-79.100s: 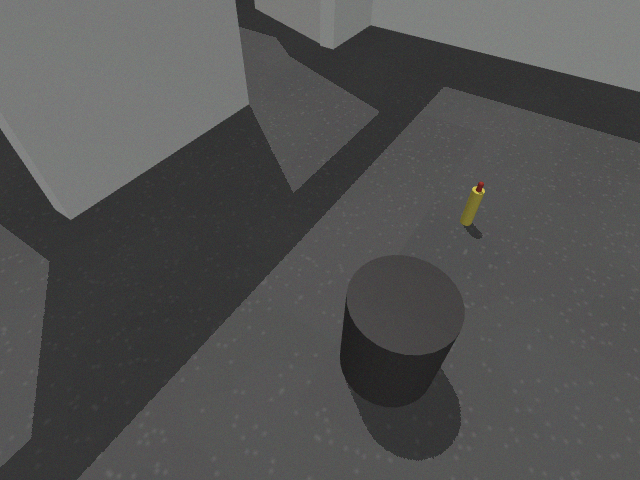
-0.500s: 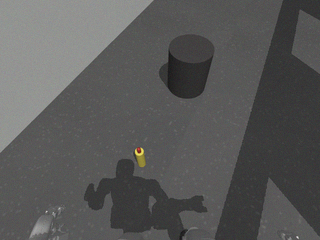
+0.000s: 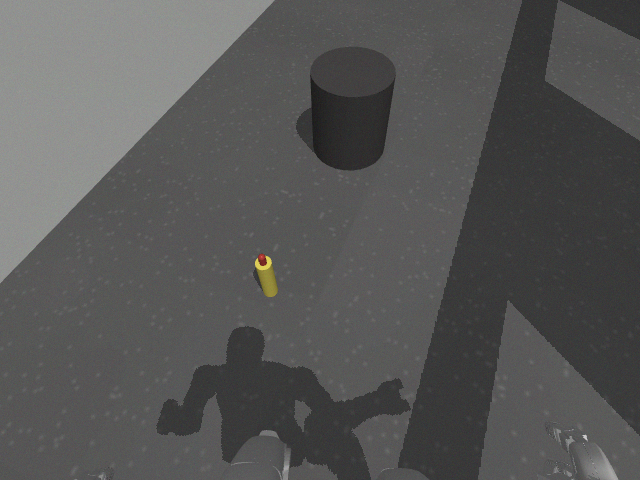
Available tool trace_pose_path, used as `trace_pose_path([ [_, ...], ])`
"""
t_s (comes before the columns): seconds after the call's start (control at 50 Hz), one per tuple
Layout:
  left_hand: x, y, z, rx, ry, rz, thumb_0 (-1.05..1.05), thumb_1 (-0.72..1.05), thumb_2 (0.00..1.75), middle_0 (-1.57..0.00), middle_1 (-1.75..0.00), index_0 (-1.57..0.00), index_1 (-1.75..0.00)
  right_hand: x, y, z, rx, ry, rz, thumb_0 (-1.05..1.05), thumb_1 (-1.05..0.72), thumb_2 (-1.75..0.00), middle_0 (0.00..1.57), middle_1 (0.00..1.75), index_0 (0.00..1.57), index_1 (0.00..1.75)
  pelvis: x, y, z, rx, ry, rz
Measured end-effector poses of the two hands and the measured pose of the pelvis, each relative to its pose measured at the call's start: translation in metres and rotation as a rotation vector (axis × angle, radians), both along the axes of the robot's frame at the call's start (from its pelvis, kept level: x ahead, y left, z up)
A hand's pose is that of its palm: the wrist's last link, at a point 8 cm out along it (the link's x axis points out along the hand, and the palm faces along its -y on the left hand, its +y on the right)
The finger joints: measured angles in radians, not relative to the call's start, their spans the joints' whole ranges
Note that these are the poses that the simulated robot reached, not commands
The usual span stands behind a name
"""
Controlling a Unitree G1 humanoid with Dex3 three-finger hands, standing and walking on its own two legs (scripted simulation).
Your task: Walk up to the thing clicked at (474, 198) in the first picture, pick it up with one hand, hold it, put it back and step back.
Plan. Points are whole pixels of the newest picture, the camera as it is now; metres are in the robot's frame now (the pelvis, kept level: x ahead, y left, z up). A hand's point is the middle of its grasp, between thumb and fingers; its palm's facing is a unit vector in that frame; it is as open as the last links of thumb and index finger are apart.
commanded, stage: step back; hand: left
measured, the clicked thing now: (266, 274) +0.71 +0.21 -0.64
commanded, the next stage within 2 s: stand in 1.88 s
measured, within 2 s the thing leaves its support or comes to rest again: neither
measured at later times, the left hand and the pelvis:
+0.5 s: hand out of the picture -0.06 +0.25 -0.14, palm faces +0.04 -0.94 -0.34, open 7.4 cm; pelvis -0.16 -0.01 +0.01, yaw +2 degrees
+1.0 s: hand out of the picture -0.28 +0.22 -0.12, palm faces +0.11 -0.89 -0.44, open 7.4 cm; pelvis -0.33 -0.07 +0.01, yaw +6 degrees
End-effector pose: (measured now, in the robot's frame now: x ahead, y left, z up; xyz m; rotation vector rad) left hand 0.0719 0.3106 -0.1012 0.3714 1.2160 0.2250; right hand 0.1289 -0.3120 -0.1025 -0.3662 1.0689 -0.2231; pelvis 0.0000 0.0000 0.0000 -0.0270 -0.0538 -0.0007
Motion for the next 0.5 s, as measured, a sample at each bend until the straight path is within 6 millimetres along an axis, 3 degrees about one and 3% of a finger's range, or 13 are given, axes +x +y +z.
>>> trace_pose_path([
  [0.08,-0.019,-0.011,0.015,0.003,-0.024,0.003,0.01,0.90,0.89,-0.21,-0.30,-0.20,-0.30,-0.034,-0.004,0.002,0.026,0.036,-0.015,0.01,-0.90,-0.89,0.21,0.30,0.20,0.30,-0.019,-0.005,0.010,0.060,0.016,-0.012],
  [0.16,-0.024,-0.011,0.021,0.015,-0.087,-0.004,0.01,0.90,0.89,-0.21,-0.30,-0.20,-0.31,-0.072,-0.007,0.000,0.013,0.082,-0.007,0.01,-0.90,-0.89,0.21,0.30,0.20,0.30,-0.042,-0.006,0.011,0.054,0.036,0.012],
  [0.3,-0.042,-0.001,0.003,-0.005,-0.212,-0.003,0.01,0.90,0.89,-0.21,-0.30,-0.20,-0.30,-0.136,0.003,-0.004,-0.031,0.151,0.035,0.01,-0.90,-0.89,0.20,0.30,0.20,0.30,-0.098,-0.004,-0.004,0.050,0.009,0.076],
  [0.4,-0.085,-0.009,-0.003,-0.052,-0.159,0.022,0.01,0.91,0.89,-0.20,-0.30,-0.20,-0.30,-0.176,0.007,0.014,-0.035,0.142,0.044,0.01,-0.90,-0.89,0.21,0.30,0.20,0.30,-0.131,-0.005,0.007,0.013,-0.005,0.075],
  [0.5,-0.140,-0.014,-0.002,-0.063,-0.105,0.037,0.01,0.90,0.89,-0.20,-0.30,-0.20,-0.30,-0.194,-0.005,0.031,-0.058,0.086,0.043,0.01,-0.90,-0.89,0.21,0.30,0.20,0.30,-0.164,-0.014,0.015,-0.002,0.020,0.040],
])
